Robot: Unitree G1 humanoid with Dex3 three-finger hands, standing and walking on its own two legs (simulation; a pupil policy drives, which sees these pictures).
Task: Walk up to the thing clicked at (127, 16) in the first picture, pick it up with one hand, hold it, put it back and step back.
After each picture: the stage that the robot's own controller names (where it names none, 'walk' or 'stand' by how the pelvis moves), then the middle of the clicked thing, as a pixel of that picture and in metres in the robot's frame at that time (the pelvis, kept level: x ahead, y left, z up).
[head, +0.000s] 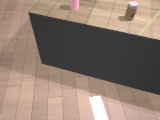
stand; (131, 11) +1.00 -0.35 -0.11
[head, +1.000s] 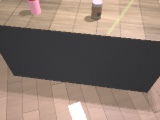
walk; (96, 10) +0.93 -0.05 -0.08
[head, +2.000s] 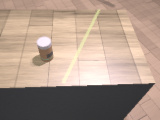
walk; (45, 49) +0.56 +0.21 -0.09
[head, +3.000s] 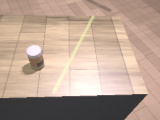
stand; (36, 58) +0.53 +0.21 -0.10
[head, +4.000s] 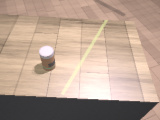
stand; (47, 58) +0.53 +0.17 -0.10
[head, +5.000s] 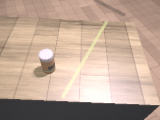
stand; (47, 61) +0.52 +0.18 -0.11
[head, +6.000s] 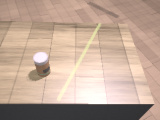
stand; (42, 64) +0.51 +0.20 -0.11
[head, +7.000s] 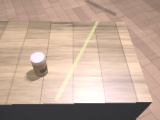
stand; (39, 64) +0.51 +0.21 -0.11
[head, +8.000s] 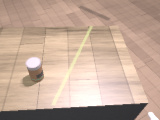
rise first; (35, 70) +0.49 +0.23 -0.11
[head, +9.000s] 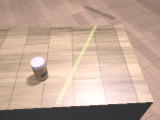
go down; (39, 69) +0.50 +0.23 -0.11
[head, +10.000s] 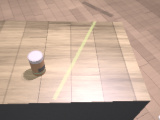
go down; (37, 63) +0.51 +0.22 -0.10
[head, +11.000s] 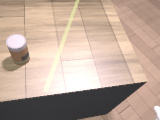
go down; (19, 50) +0.49 +0.22 -0.04
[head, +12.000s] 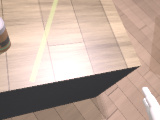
close in; out of the picture +0.49 +0.23 -0.02
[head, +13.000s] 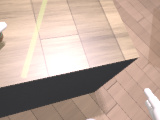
close; out of the picture +0.52 +0.23 +0.01
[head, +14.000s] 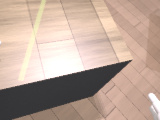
lift; out of the picture +0.47 +0.24 +0.00
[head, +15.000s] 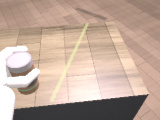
lift; (24, 74) +0.32 +0.18 +0.13
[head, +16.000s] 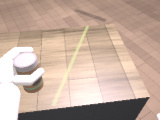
hold; (29, 73) +0.33 +0.17 +0.11
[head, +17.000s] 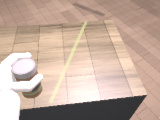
hold; (28, 79) +0.32 +0.18 +0.08
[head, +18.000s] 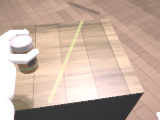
crouch; (25, 55) +0.41 +0.18 +0.10
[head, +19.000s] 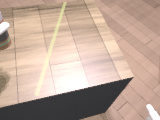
lower; out of the picture +0.49 +0.23 +0.10
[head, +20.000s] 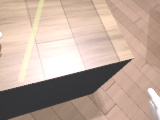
lower; out of the picture +0.49 +0.23 +0.00
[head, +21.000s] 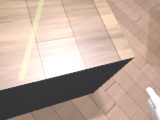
lower; out of the picture +0.50 +0.23 +0.00
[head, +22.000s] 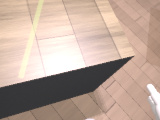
lower; out of the picture +0.50 +0.23 +0.00
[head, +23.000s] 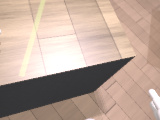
lower; out of the picture +0.50 +0.23 +0.01
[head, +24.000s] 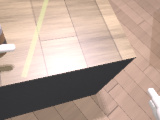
open; out of the picture +0.49 +0.22 +0.00
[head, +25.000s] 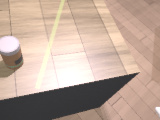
sink last; (11, 53) +0.46 +0.20 -0.03
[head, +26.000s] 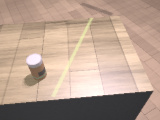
stand; (37, 67) +0.48 +0.23 -0.05
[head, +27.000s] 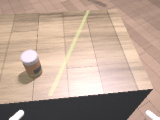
stand; (32, 64) +0.46 +0.22 -0.05
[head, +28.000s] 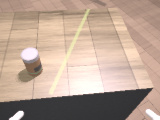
stand; (32, 62) +0.47 +0.22 -0.04
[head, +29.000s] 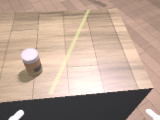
stand; (32, 63) +0.47 +0.22 -0.04
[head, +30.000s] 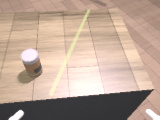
stand; (32, 63) +0.46 +0.21 -0.04
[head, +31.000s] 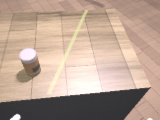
stand; (30, 63) +0.47 +0.21 -0.04
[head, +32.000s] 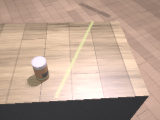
stand; (40, 69) +0.49 +0.20 -0.10
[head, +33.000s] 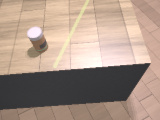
walk; (38, 40) +0.57 +0.24 -0.09
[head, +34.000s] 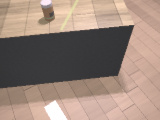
walk; (48, 10) +0.87 +0.24 -0.10
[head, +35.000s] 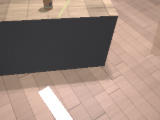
stand; (47, 0) +1.09 +0.25 -0.10
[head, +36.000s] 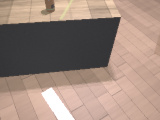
stand; (49, 2) +1.07 +0.23 -0.12
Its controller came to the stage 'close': yes
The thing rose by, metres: 0.23
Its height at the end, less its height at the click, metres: +0.00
